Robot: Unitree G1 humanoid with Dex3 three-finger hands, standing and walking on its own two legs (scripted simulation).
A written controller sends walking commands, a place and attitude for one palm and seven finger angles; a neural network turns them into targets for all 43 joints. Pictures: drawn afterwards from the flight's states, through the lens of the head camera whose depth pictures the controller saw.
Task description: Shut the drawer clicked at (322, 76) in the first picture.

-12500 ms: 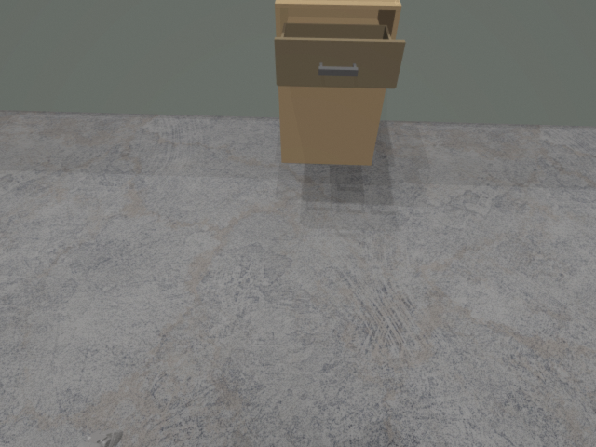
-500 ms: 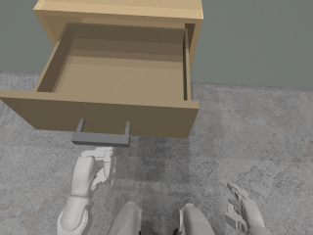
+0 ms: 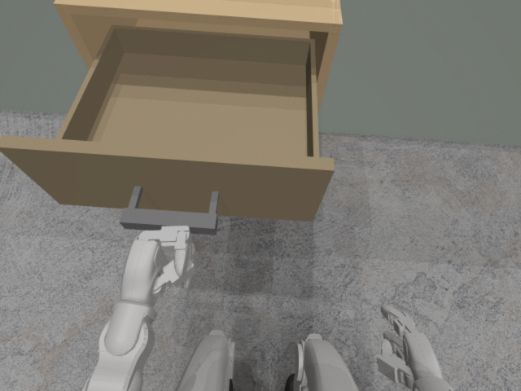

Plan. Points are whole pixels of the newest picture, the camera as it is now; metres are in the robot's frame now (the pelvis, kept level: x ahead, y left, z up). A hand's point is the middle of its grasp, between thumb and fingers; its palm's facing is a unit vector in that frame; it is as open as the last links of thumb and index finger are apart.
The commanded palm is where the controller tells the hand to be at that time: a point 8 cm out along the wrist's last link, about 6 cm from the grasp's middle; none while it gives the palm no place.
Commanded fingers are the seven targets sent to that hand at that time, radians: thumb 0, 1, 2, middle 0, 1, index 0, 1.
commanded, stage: push the drawer shut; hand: left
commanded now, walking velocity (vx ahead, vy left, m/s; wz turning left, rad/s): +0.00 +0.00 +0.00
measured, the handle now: (173, 208) +0.37 +0.15 +0.03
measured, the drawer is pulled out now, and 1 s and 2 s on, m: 0.29 0.17 0.04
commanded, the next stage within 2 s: none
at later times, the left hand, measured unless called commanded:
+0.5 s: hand (195, 234) +0.33 +0.11 +0.02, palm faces -0.08 -1.00 -0.04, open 3.1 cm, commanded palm +0.34 +0.16 +0.03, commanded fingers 0.00 0.90 0.90 -1.40 -1.60 -1.40 -1.60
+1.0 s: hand (206, 188) +0.41 +0.10 +0.03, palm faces -0.04 -1.00 -0.05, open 3.3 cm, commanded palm +0.40 +0.15 +0.03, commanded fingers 0.00 0.90 0.90 -1.40 -1.60 -1.40 -1.60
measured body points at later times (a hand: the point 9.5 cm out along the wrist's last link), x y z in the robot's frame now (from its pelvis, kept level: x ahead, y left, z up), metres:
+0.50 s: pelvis -0.02 +0.01 +0.00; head +0.10 +0.02 +0.44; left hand +0.33 +0.17 +0.03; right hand +0.14 -0.24 -0.11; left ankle +0.02 +0.11 -0.61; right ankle +0.02 -0.12 -0.61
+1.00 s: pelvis -0.01 +0.00 +0.01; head +0.11 +0.01 +0.44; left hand +0.41 +0.16 +0.03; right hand +0.08 -0.26 -0.12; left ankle +0.02 +0.11 -0.61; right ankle +0.02 -0.12 -0.61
